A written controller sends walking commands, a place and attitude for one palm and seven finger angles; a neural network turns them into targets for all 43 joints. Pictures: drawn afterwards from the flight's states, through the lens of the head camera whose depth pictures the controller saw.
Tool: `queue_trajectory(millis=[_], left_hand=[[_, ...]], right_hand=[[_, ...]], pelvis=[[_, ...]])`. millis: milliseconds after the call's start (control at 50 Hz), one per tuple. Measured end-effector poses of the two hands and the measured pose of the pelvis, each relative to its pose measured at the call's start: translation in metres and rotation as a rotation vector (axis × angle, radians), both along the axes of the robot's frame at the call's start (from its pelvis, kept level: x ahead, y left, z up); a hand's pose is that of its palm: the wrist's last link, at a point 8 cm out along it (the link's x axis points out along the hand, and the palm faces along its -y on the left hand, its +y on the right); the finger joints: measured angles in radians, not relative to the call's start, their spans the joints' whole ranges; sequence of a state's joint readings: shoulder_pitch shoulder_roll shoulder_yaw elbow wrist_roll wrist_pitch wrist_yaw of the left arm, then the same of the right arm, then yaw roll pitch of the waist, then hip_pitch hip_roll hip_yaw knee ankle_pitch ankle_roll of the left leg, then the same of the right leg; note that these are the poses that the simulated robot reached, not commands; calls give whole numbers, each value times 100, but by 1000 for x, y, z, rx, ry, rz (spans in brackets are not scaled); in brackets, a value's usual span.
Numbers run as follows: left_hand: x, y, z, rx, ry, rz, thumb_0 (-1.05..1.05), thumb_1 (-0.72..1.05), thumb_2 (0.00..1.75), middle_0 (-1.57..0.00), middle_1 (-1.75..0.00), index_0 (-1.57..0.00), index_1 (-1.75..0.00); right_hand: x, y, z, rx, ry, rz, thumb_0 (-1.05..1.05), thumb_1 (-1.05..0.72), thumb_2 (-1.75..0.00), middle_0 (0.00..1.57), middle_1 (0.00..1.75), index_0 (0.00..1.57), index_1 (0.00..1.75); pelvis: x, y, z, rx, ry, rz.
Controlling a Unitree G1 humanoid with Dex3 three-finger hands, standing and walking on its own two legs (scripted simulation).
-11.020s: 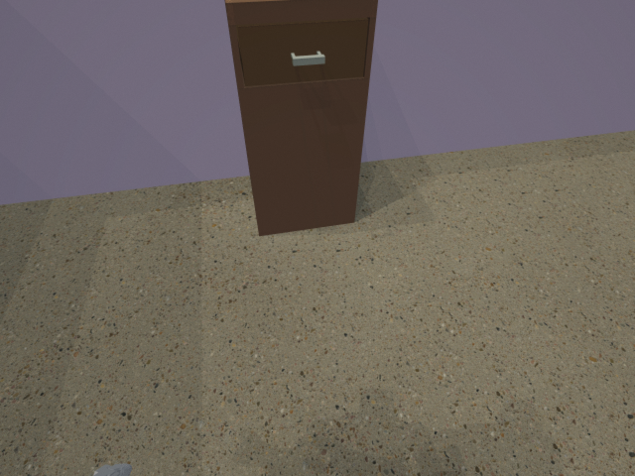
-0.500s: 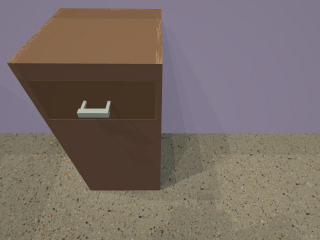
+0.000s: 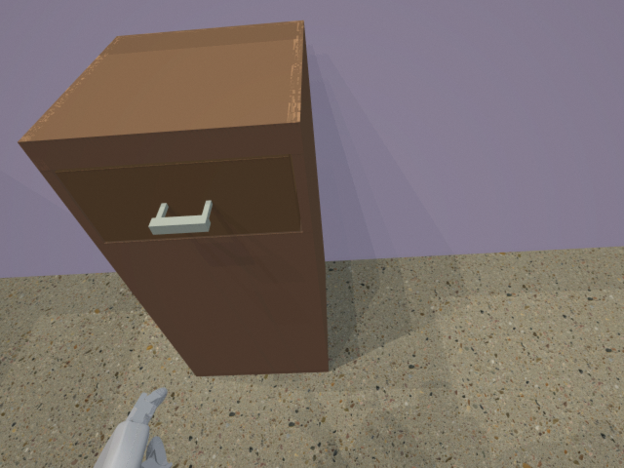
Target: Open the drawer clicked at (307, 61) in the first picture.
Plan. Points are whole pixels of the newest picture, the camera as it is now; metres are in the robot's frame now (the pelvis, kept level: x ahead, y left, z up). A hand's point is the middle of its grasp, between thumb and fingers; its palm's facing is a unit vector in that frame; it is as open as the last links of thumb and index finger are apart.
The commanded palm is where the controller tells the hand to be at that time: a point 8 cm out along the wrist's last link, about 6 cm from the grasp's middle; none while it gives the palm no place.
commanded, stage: raise the hand with hooked fingers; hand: left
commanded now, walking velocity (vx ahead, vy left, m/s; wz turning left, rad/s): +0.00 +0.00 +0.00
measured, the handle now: (183, 216) +0.51 +0.27 +0.02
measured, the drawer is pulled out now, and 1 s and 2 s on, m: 0.00 0.00 0.00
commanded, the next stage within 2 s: move the hooked fingers above the handle in 1.72 s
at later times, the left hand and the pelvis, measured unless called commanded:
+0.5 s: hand (146, 393) +0.21 +0.23 +0.02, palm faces +0.15 -0.08 -0.98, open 10.0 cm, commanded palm +0.17 +0.22 +0.05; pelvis -0.03 -0.01 -0.03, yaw +1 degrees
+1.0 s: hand (124, 321) +0.27 +0.25 +0.08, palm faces +0.12 -0.10 -0.99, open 12.9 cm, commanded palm +0.24 +0.25 +0.14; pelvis -0.01 +0.03 +0.00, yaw -1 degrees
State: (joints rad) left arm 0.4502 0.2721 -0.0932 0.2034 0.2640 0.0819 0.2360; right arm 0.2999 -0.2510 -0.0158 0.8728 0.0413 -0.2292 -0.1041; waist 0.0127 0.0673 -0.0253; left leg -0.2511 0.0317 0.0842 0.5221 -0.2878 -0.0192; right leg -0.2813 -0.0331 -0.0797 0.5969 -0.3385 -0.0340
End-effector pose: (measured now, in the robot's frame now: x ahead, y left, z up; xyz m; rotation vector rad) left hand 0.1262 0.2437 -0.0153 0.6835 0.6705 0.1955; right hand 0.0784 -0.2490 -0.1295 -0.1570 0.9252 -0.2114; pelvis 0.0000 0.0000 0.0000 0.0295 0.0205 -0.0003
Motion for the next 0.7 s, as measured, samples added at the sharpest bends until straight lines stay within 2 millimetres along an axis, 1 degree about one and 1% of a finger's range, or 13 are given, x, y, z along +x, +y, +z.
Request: queue_trajectory(millis=[60,80,120,160,220,280,340,380,420,480,520,600,700], left_hand=[[49,-19,41,247,-212,-202,4,84,85,-20,-36,-21,-37],[59,-28,49,314,-264,-256,3,82,84,-20,-38,-21,-38],[65,-46,52,408,-322,-344,2,77,83,-20,-40,-21,-41],[59,-60,45,459,-329,-411,2,73,81,-20,-43,-21,-43],[36,-68,25,512,-284,-466,1,65,78,-21,-47,-22,-48],[11,-59,12,592,-227,-463,0,57,75,-23,-52,-24,-52],[1,-39,19,702,-231,-438,0,49,72,-24,-56,-25,-57],[7,-26,32,768,-277,-418,0,44,70,-25,-59,-26,-60],[20,-17,50,804,-336,-389,0,39,68,-26,-62,-27,-63],[45,-14,75,809,-401,-353,0,32,65,-26,-67,-27,-67],[59,-17,85,786,-402,-347,0,27,63,-26,-70,-27,-70],[78,-24,89,732,-335,-407,0,19,59,-26,-76,-27,-76],[83,-20,90,712,-295,-478,0,7,54,-27,-83,-28,-84]], right_hand=[[43,-8,14,-17,-167,55,2,-92,-89,20,30,20,30],[56,-9,20,-21,-207,71,1,-92,-89,20,30,20,30],[77,-11,32,-20,-255,97,1,-92,-89,20,30,20,30],[95,-11,43,-17,-269,132,1,-91,-89,20,30,20,30],[115,-6,55,-26,-261,196,1,-91,-89,20,30,20,30],[130,2,59,-35,-255,250,1,-91,-89,20,30,20,30],[140,14,55,-29,-259,288,1,-91,-89,20,30,20,30],[142,24,49,-12,-264,306,1,-91,-89,20,30,20,30],[140,34,43,15,-266,311,1,-91,-89,20,30,20,30],[129,48,34,63,-250,293,1,-91,-89,20,30,20,30],[118,54,30,93,-221,267,1,-91,-89,20,30,20,30],[92,57,25,109,-140,227,1,-90,-89,20,30,20,30],[69,45,22,70,-60,187,1,-90,-89,21,30,20,30]], pelvis=[[-9,0,-6,8,42,5],[-11,-1,-8,11,54,-2],[-14,-3,-11,19,76,-24],[-17,-6,-14,29,91,-43],[-21,-11,-18,35,99,-53],[-23,-15,-21,29,101,-43],[-25,-16,-25,19,97,-25],[-27,-15,-28,11,90,-11],[-28,-14,-29,3,79,2],[-29,-9,-27,-4,62,12],[-28,-7,-23,-2,53,6],[-24,-1,-13,4,36,-15],[-20,6,-6,-1,17,-26]])
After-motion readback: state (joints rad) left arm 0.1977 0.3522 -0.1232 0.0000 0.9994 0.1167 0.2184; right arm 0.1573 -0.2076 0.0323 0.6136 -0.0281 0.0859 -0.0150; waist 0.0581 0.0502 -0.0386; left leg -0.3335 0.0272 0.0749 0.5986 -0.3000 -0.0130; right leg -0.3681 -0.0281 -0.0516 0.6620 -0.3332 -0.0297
